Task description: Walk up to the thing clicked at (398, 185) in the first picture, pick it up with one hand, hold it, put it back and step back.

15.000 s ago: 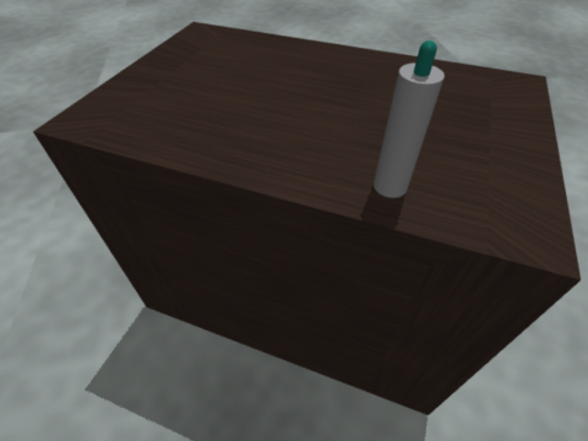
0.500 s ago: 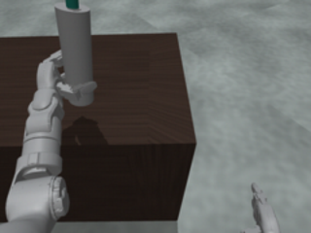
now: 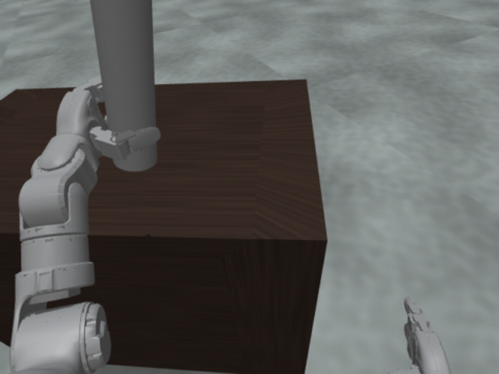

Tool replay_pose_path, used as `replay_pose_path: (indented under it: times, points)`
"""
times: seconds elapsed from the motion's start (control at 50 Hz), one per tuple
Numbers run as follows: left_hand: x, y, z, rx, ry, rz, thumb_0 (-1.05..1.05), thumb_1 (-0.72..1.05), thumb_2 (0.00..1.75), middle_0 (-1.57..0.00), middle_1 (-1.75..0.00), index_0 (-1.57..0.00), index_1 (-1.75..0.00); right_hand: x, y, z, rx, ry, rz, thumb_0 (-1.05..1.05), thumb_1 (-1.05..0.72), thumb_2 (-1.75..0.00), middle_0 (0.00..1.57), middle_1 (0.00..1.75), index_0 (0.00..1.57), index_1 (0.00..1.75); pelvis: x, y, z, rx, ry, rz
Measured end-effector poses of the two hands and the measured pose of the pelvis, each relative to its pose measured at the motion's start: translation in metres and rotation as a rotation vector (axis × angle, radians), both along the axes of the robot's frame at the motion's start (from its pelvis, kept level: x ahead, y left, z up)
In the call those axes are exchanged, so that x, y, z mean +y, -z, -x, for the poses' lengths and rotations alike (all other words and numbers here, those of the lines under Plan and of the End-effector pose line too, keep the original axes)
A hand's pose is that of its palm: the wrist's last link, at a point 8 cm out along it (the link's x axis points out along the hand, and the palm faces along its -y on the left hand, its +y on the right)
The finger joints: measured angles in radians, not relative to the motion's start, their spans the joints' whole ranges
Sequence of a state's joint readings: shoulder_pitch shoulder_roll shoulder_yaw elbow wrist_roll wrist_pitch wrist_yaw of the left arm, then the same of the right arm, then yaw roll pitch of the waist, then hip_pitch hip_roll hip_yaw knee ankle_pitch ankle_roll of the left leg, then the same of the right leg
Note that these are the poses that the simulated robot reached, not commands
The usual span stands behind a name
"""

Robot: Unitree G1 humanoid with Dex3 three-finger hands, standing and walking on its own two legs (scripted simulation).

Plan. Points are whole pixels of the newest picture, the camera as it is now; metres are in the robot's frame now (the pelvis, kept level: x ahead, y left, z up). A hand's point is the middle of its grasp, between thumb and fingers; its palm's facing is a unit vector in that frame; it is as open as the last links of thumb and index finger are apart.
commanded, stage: lift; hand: left
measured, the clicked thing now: (128, 72) +0.38 +0.14 +0.34
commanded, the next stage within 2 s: hold in 0.54 s
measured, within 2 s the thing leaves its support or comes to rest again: neither
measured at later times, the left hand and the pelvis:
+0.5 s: hand (113, 107) +0.34 +0.16 +0.31, palm faces +0.06 -1.00 -0.01, open 10.1 cm; pelvis -0.01 +0.00 +0.00, yaw +0 degrees
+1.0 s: hand (103, 90) +0.34 +0.16 +0.33, palm faces +0.05 -1.00 -0.02, open 10.1 cm; pelvis +0.00 +0.00 +0.00, yaw +0 degrees
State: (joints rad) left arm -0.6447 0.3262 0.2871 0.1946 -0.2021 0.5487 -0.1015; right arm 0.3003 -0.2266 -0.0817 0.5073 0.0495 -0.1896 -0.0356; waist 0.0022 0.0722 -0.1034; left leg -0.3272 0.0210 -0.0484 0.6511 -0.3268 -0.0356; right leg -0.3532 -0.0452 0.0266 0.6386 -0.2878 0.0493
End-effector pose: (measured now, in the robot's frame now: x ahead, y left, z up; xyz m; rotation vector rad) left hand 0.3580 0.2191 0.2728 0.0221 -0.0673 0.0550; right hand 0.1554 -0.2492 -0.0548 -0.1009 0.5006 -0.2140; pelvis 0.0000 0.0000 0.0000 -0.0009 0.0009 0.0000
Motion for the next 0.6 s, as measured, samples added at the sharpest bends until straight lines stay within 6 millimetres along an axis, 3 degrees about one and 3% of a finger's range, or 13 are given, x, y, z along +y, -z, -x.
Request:
replay_pose_path:
  times: [0.26,0.6]
  points:
    - [-0.005,-0.022,0.025,-0.013,-0.002,0.009,0.04,-0.53,1.13,-0.86,-1.27,-0.77,-1.21,0.001,0.006,0.009,0.005,-0.005,-0.013,-0.01,0.55,-0.04,0.05,0.05,0.06,0.05,-0.001,0.000,0.009,-0.021,-0.003,-0.002]
    - [-0.003,-0.040,0.038,-0.008,0.001,0.009,0.04,-0.53,1.13,-0.86,-1.27,-0.78,-1.21,0.005,0.010,0.003,-0.018,-0.023,-0.030,-0.01,0.55,-0.05,0.05,0.05,0.06,0.05,0.000,0.000,0.009,-0.024,-0.007,-0.004]
